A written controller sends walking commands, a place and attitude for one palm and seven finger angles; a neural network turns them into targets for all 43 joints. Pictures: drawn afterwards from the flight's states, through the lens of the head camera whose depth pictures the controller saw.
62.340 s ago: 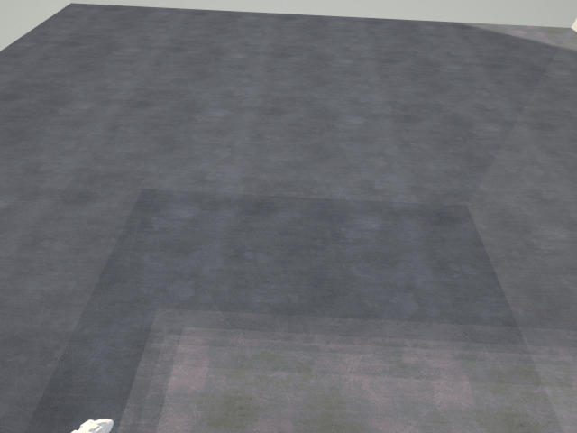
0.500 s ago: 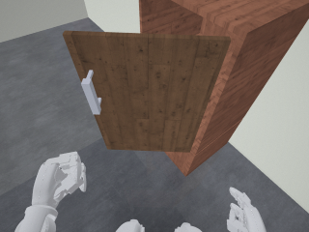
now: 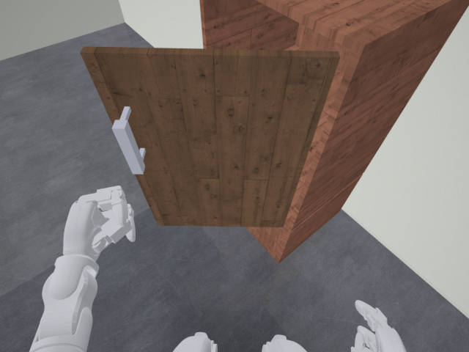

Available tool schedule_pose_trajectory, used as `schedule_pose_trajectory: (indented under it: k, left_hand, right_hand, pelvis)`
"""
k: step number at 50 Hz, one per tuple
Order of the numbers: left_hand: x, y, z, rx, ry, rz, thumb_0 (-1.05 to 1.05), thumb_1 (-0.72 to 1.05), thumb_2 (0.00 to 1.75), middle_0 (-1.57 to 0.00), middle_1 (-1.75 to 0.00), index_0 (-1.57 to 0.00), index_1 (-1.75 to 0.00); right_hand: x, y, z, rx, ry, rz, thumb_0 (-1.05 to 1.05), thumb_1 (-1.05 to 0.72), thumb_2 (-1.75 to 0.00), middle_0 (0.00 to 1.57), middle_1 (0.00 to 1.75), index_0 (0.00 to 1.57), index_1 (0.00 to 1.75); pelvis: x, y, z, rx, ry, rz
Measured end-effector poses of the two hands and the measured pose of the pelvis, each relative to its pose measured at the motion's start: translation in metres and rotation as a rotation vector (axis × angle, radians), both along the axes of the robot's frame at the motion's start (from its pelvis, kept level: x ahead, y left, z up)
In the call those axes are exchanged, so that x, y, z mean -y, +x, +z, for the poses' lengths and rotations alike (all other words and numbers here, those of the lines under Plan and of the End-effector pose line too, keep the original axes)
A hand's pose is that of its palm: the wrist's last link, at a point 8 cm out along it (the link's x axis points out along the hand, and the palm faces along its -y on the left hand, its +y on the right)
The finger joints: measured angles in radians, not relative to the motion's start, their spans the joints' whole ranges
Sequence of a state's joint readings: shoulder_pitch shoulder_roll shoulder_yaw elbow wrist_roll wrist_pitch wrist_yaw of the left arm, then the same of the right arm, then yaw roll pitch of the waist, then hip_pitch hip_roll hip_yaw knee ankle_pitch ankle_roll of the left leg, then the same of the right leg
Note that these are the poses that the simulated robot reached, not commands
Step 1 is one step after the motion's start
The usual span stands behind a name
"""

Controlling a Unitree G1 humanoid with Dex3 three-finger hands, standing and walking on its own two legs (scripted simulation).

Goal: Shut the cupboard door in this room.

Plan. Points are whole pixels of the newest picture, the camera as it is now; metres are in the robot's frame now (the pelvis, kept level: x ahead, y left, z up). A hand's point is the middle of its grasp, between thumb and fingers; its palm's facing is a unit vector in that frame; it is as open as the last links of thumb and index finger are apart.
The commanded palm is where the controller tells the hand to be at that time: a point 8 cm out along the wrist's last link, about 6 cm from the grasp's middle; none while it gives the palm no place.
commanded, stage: bring the fist close to the handle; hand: left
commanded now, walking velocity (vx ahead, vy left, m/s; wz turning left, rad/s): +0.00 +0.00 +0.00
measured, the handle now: (132, 141) +0.48 +0.23 +0.06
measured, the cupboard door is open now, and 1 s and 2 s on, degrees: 51 51 36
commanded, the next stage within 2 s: push the door shut along its arc in 0.82 s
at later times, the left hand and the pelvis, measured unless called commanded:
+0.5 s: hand (137, 182) +0.38 +0.20 +0.06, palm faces +0.04 -1.00 -0.01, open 3.1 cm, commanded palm +0.35 +0.24 +0.06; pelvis +0.00 +0.01 +0.00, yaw -1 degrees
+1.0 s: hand (144, 181) +0.39 +0.19 +0.06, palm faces +0.04 -1.00 -0.02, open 3.1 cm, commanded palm +0.37 +0.24 +0.06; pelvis -0.01 +0.02 +0.00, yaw -1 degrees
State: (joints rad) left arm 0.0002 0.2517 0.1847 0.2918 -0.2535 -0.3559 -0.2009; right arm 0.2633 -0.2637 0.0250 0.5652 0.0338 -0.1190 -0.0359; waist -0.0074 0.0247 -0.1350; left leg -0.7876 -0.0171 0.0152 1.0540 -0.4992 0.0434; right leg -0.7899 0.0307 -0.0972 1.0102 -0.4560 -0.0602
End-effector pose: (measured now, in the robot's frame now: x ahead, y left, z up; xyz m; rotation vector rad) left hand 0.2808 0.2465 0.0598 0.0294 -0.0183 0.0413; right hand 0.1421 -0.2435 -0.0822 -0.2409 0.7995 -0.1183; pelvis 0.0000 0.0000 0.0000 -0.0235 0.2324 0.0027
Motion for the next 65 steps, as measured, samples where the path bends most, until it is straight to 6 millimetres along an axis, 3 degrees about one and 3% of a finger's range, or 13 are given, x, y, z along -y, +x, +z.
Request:
schedule_pose_trajectory:
  k: [25, 36, 49, 57, 65]
  left_hand:
    - [-0.004, 0.079, 0.000, 0.004, -0.019, 0.000, 0.02, 0.90, 0.90, -1.30, -1.50, -1.30, -1.50]
    - [0.001, 0.080, -0.004, -0.001, -0.016, 0.008, 0.02, 0.90, 0.90, -1.30, -1.50, -1.30, -1.50]
    - [0.007, 0.082, -0.003, 0.000, -0.006, 0.005, 0.02, 0.89, 0.90, -1.30, -1.50, -1.30, -1.50]
    - [0.005, 0.101, 0.000, -0.006, 0.009, -0.029, 0.02, 0.89, 0.90, -1.30, -1.50, -1.30, -1.50]
    - [0.000, 0.119, 0.002, -0.021, 0.002, -0.072, 0.02, 0.89, 0.90, -1.32, -1.50, -1.31, -1.50]
  right_hand:
    - [-0.006, -0.046, -0.013, -0.163, -0.005, -0.067, 0.01, -0.91, -0.89, 0.20, 0.30, 0.21, 0.30]
    - [-0.009, -0.063, -0.013, -0.211, 0.005, -0.093, 0.01, -0.91, -0.90, 0.20, 0.30, 0.21, 0.30]
    - [-0.009, -0.052, -0.013, -0.190, 0.006, -0.076, 0.01, -0.91, -0.89, 0.20, 0.30, 0.21, 0.30]
    - [-0.003, -0.051, -0.015, -0.192, -0.006, -0.078, 0.01, -0.91, -0.89, 0.20, 0.30, 0.21, 0.30]
    - [0.005, -0.070, -0.020, -0.253, -0.017, -0.103, 0.01, -0.91, -0.89, 0.20, 0.30, 0.21, 0.30]
  pelvis:
    - [-0.014, -0.005, 0.000, -0.030, -0.008, -0.014]
    - [-0.019, -0.004, 0.003, -0.032, -0.007, -0.024]
    - [-0.018, -0.005, 0.003, -0.026, -0.006, -0.017]
    - [-0.013, -0.007, 0.000, -0.035, -0.006, -0.012]
    - [-0.011, -0.008, -0.002, -0.052, -0.008, -0.009]
